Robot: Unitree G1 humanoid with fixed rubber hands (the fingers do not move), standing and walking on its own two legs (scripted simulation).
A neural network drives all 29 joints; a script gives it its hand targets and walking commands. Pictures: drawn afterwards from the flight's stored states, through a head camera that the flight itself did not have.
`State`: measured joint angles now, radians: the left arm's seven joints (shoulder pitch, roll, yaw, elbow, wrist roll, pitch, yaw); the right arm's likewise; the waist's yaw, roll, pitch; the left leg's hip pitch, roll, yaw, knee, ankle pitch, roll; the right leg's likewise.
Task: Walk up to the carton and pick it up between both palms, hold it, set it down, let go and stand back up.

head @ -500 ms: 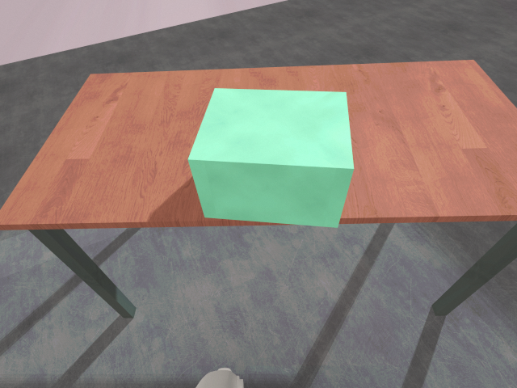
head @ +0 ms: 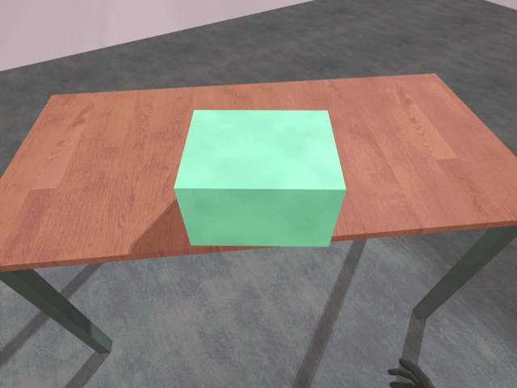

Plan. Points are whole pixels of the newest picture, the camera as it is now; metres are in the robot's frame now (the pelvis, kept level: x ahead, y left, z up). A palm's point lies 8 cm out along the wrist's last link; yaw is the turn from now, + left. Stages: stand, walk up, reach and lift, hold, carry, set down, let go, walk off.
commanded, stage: walk up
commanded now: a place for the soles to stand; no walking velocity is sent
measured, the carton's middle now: (260, 177) +0.51 +0.02 +0.01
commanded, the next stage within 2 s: none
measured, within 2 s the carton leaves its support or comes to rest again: neither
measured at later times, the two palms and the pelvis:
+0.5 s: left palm out of the picture +0.04 +0.29 -0.12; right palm out of the picture +0.04 -0.26 -0.12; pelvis +0.01 +0.03 +0.00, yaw -6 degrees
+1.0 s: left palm (111, 361) +0.20 +0.28 -0.12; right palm out of the picture +0.10 -0.17 -0.12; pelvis +0.09 +0.06 +0.01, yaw -7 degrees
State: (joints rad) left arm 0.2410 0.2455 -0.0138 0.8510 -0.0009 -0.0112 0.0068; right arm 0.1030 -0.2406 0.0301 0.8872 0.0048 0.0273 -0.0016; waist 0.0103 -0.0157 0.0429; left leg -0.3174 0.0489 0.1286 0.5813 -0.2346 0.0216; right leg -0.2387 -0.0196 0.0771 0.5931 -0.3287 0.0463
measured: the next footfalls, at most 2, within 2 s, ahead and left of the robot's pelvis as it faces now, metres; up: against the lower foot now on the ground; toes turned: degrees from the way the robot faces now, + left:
right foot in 0.82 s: +0.13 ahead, -0.06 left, +0.00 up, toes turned -7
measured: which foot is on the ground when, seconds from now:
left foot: down 0.00-1.00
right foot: down 0.00-0.56, up 0.58-0.80, down 0.82-1.00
